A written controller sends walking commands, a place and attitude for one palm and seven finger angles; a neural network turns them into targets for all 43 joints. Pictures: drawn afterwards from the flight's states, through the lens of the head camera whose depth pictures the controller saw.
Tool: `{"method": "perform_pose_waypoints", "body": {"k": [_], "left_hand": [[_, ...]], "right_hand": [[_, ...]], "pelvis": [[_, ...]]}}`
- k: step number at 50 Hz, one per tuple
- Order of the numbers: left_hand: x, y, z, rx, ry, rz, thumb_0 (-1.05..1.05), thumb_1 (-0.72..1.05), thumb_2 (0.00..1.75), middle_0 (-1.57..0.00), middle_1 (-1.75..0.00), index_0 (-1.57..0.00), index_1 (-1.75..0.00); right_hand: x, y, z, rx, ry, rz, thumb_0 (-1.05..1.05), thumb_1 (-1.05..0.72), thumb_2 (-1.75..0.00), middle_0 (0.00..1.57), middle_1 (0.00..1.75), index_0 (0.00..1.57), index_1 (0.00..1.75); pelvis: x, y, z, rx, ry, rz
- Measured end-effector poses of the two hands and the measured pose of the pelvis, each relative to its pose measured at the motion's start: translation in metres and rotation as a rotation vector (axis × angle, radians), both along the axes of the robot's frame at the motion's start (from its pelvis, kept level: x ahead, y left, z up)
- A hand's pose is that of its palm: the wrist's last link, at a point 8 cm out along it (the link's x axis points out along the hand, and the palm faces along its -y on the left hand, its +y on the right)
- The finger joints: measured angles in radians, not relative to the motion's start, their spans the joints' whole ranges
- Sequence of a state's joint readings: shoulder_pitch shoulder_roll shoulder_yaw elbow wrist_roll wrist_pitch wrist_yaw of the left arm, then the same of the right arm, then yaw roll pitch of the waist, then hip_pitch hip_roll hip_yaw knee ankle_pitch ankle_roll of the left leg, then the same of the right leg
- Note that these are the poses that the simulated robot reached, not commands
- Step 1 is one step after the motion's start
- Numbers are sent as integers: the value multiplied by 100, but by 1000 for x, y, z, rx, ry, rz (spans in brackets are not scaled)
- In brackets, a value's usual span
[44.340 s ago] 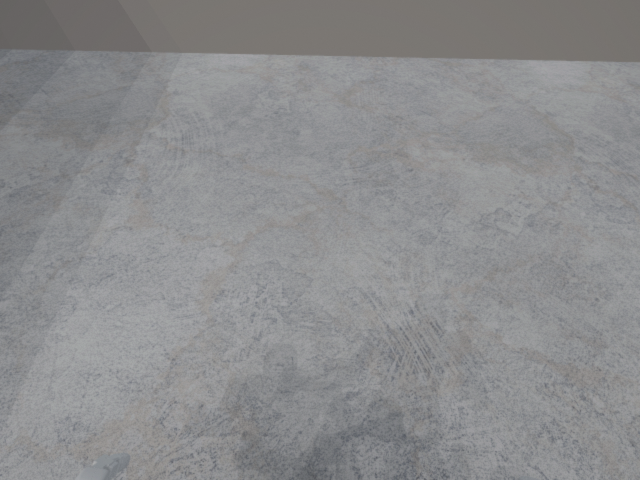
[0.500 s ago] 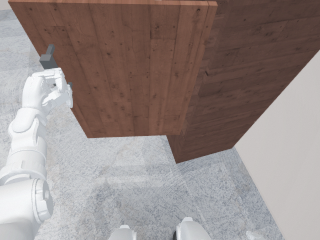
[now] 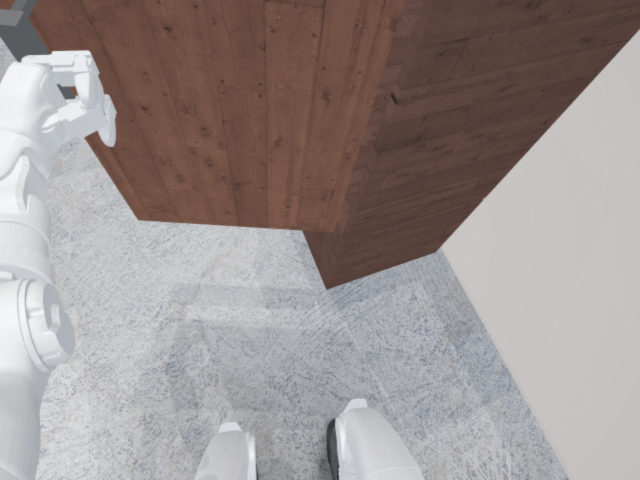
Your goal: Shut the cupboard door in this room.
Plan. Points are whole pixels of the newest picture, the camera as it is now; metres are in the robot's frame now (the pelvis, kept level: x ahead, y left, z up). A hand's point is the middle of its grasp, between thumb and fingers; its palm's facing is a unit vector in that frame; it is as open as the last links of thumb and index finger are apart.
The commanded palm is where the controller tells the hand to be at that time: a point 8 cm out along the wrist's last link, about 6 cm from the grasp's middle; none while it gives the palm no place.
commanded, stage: push the door shut along its arc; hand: left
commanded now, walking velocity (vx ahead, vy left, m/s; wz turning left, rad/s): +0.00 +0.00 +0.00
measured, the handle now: (53, 66) +0.59 +0.26 +0.10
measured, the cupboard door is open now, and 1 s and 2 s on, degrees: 68 59 52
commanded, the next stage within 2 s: pull the fist back off the door in 0.98 s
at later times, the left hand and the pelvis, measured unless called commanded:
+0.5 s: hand (132, 73) +0.58 +0.17 +0.10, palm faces -0.29 -0.96 +0.00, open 3.1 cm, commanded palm +0.59 +0.21 +0.10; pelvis +0.01 +0.01 -0.01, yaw -2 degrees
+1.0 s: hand (156, 57) +0.60 +0.15 +0.11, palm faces -0.34 -0.94 -0.02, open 3.5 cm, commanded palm +0.64 +0.15 +0.10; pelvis +0.01 +0.01 -0.03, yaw -1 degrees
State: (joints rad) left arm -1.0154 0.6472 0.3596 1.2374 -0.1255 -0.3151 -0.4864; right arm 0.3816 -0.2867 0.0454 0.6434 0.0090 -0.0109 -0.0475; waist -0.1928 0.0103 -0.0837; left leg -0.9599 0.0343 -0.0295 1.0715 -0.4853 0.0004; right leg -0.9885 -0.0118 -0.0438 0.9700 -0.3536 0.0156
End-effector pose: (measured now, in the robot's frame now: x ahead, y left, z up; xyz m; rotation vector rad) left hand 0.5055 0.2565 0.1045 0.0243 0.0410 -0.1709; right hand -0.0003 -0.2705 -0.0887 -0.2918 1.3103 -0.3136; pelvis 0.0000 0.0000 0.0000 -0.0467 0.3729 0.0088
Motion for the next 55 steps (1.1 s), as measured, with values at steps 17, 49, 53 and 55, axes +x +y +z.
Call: {"method": "perform_pose_waypoints", "body": {"k": [17, 49, 53, 55], "left_hand": [[55, -26, 0, -10, 25, -77, 2, 90, 90, -130, -150, -129, -150], [93, -49, 3, 16, 50, -168, 4, 99, 101, -130, -150, -129, -150], [97, -60, 4, 10, 54, -182, 5, 103, 102, -130, -150, -129, -150], [100, -65, 4, 11, 54, -185, 5, 104, 103, -130, -150, -129, -150]], "right_hand": [[-24, 20, -3, 20, 55, -91, 0, -91, -89, 21, 30, 20, 30], [-43, 25, -12, -21, 154, -83, 0, -91, -89, 21, 30, 20, 30], [-46, 25, -14, -18, 153, -89, 0, -91, -89, 21, 30, 20, 30], [-47, 25, -15, -17, 151, -93, 0, -91, -89, 21, 30, 20, 30]], "pelvis": [[9, 7, -7, -7, 52, -37], [6, 10, -25, -41, 124, -3], [6, 8, -27, -41, 129, -5], [5, 7, -28, -40, 131, -6]]}}
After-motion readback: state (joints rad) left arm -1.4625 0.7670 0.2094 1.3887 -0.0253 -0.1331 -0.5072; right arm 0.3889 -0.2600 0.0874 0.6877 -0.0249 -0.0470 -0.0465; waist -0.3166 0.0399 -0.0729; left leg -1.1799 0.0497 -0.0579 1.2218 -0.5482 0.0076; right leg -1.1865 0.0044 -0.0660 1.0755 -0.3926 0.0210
